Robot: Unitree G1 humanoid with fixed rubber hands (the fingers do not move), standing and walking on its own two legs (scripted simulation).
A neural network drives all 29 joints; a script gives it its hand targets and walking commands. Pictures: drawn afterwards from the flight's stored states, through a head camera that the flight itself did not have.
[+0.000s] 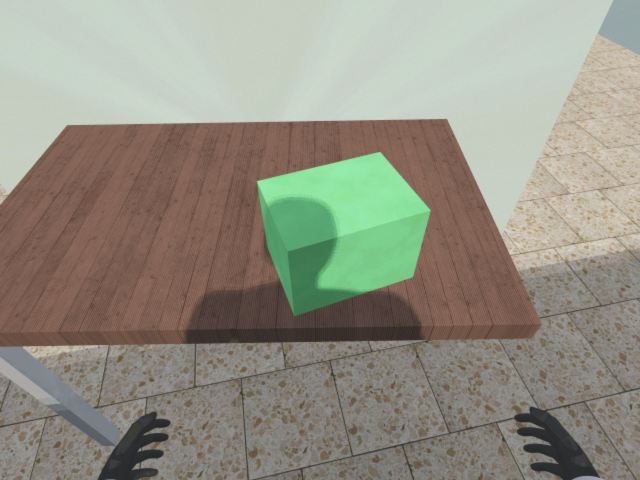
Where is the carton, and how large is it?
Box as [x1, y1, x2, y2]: [257, 152, 430, 315]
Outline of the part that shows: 380,152 257,181 267,246 294,315 412,276 430,210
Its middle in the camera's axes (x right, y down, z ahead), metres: +0.03 -0.01 +0.65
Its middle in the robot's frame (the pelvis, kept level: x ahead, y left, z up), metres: +0.49 -0.01 +0.01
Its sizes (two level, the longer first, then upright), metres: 0.219 0.161 0.158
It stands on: a table, 0.70 m high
